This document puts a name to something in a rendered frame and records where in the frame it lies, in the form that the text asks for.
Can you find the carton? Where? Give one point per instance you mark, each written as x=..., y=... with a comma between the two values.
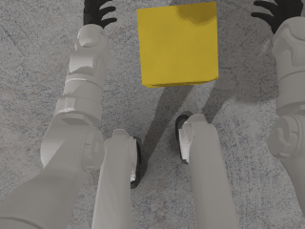
x=178, y=45

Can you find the robot right shin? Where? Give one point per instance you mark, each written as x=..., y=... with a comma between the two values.
x=201, y=117

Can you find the robot right upper arm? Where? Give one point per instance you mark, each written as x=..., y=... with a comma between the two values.
x=287, y=142

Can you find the robot right hand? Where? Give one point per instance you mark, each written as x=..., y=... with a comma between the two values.
x=284, y=10

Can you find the left robot thigh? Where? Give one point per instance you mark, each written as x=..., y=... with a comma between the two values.
x=113, y=206

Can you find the robot left upper arm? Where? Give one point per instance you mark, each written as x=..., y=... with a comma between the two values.
x=69, y=153

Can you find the left robot forearm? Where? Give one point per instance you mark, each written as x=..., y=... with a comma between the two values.
x=80, y=103

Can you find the robot left hand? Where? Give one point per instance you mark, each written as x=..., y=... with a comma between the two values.
x=92, y=14

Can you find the right robot forearm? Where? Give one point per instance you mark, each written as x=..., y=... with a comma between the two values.
x=289, y=53

